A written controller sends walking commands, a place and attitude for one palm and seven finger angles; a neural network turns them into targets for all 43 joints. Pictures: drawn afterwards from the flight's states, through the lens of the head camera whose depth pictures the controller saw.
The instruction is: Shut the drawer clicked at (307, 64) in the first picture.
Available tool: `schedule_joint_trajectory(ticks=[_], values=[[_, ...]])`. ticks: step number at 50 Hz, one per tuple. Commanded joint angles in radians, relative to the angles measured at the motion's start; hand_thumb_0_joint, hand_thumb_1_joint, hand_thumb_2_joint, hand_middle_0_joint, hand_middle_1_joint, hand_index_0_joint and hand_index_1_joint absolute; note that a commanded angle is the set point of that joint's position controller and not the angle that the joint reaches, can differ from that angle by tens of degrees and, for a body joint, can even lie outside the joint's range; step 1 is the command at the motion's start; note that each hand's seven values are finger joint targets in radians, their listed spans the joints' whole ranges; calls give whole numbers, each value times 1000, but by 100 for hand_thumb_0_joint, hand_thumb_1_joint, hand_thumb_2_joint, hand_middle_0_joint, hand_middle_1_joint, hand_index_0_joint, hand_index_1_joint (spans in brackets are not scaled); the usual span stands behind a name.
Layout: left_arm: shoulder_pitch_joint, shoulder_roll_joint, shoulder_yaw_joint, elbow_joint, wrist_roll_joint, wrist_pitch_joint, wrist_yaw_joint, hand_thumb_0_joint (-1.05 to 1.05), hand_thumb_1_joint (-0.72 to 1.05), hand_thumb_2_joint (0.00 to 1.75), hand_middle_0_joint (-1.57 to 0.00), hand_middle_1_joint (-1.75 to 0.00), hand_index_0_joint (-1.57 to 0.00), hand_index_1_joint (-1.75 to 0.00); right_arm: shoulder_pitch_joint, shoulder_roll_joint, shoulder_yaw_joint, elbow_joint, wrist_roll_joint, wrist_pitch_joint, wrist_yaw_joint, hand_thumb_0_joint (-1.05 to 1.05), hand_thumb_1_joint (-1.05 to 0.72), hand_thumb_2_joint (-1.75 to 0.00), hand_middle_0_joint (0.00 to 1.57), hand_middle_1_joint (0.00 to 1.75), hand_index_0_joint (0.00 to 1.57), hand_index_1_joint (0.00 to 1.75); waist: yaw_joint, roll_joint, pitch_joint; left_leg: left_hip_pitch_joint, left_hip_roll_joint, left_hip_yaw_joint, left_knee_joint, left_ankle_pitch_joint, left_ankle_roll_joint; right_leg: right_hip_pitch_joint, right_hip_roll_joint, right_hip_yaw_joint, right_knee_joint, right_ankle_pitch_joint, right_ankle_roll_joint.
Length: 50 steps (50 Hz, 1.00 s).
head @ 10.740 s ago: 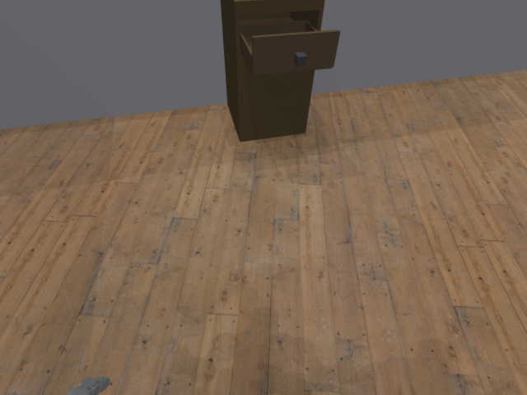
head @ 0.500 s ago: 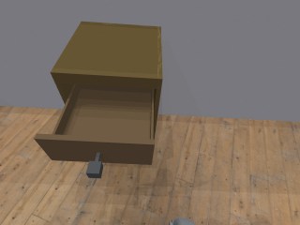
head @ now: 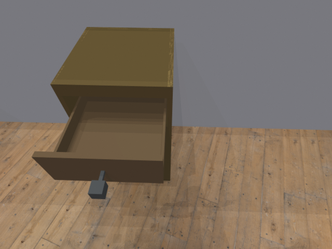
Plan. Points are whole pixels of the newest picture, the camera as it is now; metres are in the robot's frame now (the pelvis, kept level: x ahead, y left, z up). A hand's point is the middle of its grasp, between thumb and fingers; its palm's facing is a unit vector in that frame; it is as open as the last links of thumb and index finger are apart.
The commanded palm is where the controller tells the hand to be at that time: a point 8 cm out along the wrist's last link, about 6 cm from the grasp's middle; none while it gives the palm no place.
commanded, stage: come to a stop and stand still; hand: left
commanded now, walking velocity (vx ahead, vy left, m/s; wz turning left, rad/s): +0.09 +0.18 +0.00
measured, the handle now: (100, 183) +0.32 +0.23 -0.13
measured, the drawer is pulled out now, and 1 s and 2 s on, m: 0.26 0.26 0.26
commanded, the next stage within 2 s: look again from close up in 0.50 s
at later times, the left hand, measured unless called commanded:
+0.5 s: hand out of the picture -0.05 +0.19 -0.17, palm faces +0.02 -0.98 -0.21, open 7.4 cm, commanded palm none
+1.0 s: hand out of the picture -0.01 +0.19 -0.18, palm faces -0.02 -0.98 -0.18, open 7.4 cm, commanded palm none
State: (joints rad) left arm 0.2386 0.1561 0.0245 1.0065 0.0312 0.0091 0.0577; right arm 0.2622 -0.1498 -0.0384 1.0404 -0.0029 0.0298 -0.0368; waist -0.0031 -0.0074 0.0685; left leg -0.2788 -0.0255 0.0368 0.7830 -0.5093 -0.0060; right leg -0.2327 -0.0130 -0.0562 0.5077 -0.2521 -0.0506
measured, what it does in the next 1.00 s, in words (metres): steps on the spot: left foot, then right foot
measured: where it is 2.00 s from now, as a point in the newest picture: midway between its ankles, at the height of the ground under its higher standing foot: outside the picture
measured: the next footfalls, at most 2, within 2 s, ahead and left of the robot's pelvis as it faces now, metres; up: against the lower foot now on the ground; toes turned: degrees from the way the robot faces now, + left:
left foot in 0.18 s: +0.01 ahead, +0.15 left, +0.00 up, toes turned +2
right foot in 0.50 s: +0.00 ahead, -0.04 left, +0.00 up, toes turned -3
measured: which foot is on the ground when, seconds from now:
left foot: up 0.00-0.16, down 0.18-0.52, up 0.54-0.80, down 0.82-1.00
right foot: down 0.00-0.26, up 0.28-0.48, down 0.50-1.00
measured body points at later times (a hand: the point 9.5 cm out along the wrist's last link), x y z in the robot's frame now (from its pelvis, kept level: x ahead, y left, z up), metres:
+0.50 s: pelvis -0.03 +0.01 -0.01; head -0.02 +0.00 +0.44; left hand -0.05 +0.24 -0.16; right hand -0.07 -0.18 -0.17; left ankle -0.03 +0.15 -0.74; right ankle -0.08 -0.05 -0.74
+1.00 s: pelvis -0.03 +0.03 -0.01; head -0.05 +0.03 +0.44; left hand -0.01 +0.24 -0.17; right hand +0.00 -0.21 -0.15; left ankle -0.03 +0.10 -0.74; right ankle -0.08 -0.05 -0.74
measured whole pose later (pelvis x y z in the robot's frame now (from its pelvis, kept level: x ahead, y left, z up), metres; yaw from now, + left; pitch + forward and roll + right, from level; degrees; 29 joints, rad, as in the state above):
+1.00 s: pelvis -0.03 +0.03 -0.01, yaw -3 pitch -1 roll -1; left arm 0.33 0.15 -0.01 1.05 0.02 -0.01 0.05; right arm 0.27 -0.17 0.01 1.04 -0.02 -0.01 -0.03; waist 0.01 0.00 -0.03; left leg -0.22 -0.02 0.06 0.55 -0.31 0.06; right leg -0.12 0.06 -0.05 0.48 -0.34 -0.06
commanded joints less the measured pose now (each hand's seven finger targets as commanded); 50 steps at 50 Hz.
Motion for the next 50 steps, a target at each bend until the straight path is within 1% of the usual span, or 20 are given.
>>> schedule_joint_trajectory(ticks=[1, 5, 8, 13, 17, 21, 24, 25, 26, 28, 29, 30, 31, 32, 35, 38, 40, 42, 46, 50], values=[[45, 161, 30, -61, -1, -18, -3, 0, 90, 90, -20, -30, -20, -30, 90, -3, 2, -27, 1, 6, 20, 0, -90, -90, 20, 30, 20, 30, -3, -104, -38, 9, 28, -4, -19, 58, -18, -41, -254, 243, -208, 327, -144], [77, 181, 42, -54, -3, -11, -11, 0, 90, 90, -20, -30, -20, -30, 100, -34, 6, -38, -6, -2, 26, 0, -90, -90, 20, 30, 20, 30, 8, -120, -31, 85, 24, 20, -198, 150, -14, -81, -229, 267, -242, 17, -117], [66, 147, 34, -53, -11, -2, -20, 0, 90, 90, -20, -30, -20, -30, 158, -49, 12, -10, -7, -16, 23, 0, -90, -90, 20, 30, 20, 30, -8, -76, -18, 231, 37, 24, -394, 218, 3, -177, -132, 205, -216, -229, -44], [99, 47, 13, -46, 3, 13, -34, 0, 90, 90, -20, -30, -20, -30, 117, -137, 5, -30, -25, -32, 17, 0, -90, -90, 20, 30, 20, 30, 15, 232, 106, -157, 261, -255, -683, -261, 120, -38, 23, -3, 145, -154, 18], [176, 23, 10, -22, 3, 13, -39, 0, 90, 90, -20, -30, -20, -30, 48, -144, 9, -50, -22, -39, 15, 0, -90, -90, 20, 30, 20, 30, 43, 163, 127, -186, 273, -255, -674, -148, 164, -88, 10, 3, 419, -188, 17], [163, 6, 0, -21, -8, -11, -34, 0, 90, 90, -20, -30, -20, -30, 116, -113, 13, -11, -27, -50, 5, 0, -90, -90, 20, 30, 20, 30, 14, 129, 72, -15, 265, -226, -569, 106, 167, -85, -14, 5, 166, -218, 23], [243, 15, -9, 38, -16, -41, -19, 0, 90, 90, -20, -30, -20, -30, 167, -63, 24, 19, -8, -53, 0, 0, -90, -90, 20, 30, 20, 30, 18, -30, -28, 19, 157, -98, -305, 406, 87, 137, -58, 89, -200, 124, 22], [271, 64, -3, 54, -15, -49, -12, 0, 90, 90, -20, -30, -20, -30, 160, -24, 32, 12, -1, -57, -2, 0, -90, -90, 20, 30, 20, 30, 14, -161, -46, -62, 94, -14, -240, 295, 42, 211, -163, 204, -190, 422, 1], [267, 100, -5, 62, -17, -52, -11, 0, 90, 90, -20, -30, -20, -30, 155, -6, 39, 11, 0, -57, 1, 0, -90, -90, 20, 30, 20, 30, 4, -191, -71, -69, 52, 23, -205, 141, 13, 223, -250, 236, -177, 617, -40], [254, 72, -6, 83, -17, -60, -3, 0, 90, 90, -20, -30, -20, -30, 125, -8, 35, 26, -2, -44, -2, 0, -90, -90, 20, 30, 20, 30, 8, -291, -74, -114, 60, 17, -92, 17, 1, 272, -232, 216, -146, 932, -49], [240, 44, -15, 87, -16, -58, 2, 0, 90, 90, -20, -30, -20, -30, 111, -18, 35, 42, -1, -42, -5, 0, -90, -90, 20, 30, 20, 30, 6, -247, -27, -109, 75, 1, -74, 33, 4, 235, -227, 182, -139, 1000, -55], [335, 91, -3, 94, -2, -77, 31, 0, 90, 90, -20, -30, -20, -30, -73, -85, 11, -50, -12, -48, 9, 0, -90, -90, 20, 30, 20, 30, 65, -195, 66, -213, 17, 23, 90, 51, -3, 143, -166, 252, -84, 1314, 42], [297, 101, -18, 48, -19, -85, 20, 0, 90, 90, -20, -30, -20, -30, -16, -45, 15, -70, -14, -35, 26, 0, -90, -90, 20, 30, 20, 30, 6, -90, 10, -191, 80, -20, 144, 175, 31, 121, -198, 192, -113, 1010, 36], [256, 71, -19, 46, -16, -92, 13, 0, 90, 90, -20, -30, -20, -30, 3, -25, 19, -60, -10, -33, 25, 0, -90, -90, 20, 30, 20, 30, -13, 57, -32, -147, 75, -7, 127, 137, 35, 124, -206, 203, -128, 889, -39], [234, 98, -9, 24, -1, -89, 11, 0, 90, 90, -20, -30, -20, -30, 13, -9, 31, -63, -3, -44, 25, 0, -90, -90, 20, 30, 20, 30, -5, -13, -134, -118, 44, 15, 0, 78, 31, 227, -203, 194, -94, 902, -122], [173, 81, -18, 17, -9, -74, 10, 0, 90, 90, -20, -30, -20, -30, 92, -26, 33, -31, -1, -52, 15, 0, -90, -90, 20, 30, 20, 30, -34, -119, -146, 34, 22, 37, -185, 204, 29, 155, -137, 141, -57, 718, -87], [161, 65, -22, 14, -17, -60, 6, 0, 90, 90, -20, -30, -20, -30, 132, -57, 29, -4, -4, -54, 7, 0, -90, -90, 20, 30, 20, 30, -45, -34, -94, 133, 65, -18, -319, 314, 43, 52, -102, 138, -7, 467, -46], [180, 40, -23, 11, -16, -40, 3, 0, 90, 90, -20, -30, -20, -30, 92, -99, 29, -19, -10, -51, 0, 0, -90, -90, 20, 30, 20, 30, -6, 71, -6, 75, 162, -115, -323, 405, 89, -24, -51, 125, -83, 141, -8], [170, 71, -25, 16, -16, -30, -4, 0, 90, 90, -20, -30, -20, -30, 50, -90, 43, -29, -10, -43, 1, 0, -90, -90, 20, 30, 20, 30, 9, 122, 104, -28, 133, -135, -387, 247, 84, -21, -47, 153, -146, -32, -18], [164, 79, -27, 5, -15, -32, -6, 0, 90, 90, -20, -30, -20, -30, 67, -102, 47, -26, -12, -46, 5, 0, -90, -90, 20, 30, 20, 30, 5, 24, 68, 14, 122, -127, -388, 290, 78, 3, -56, 157, -161, 5, -19]])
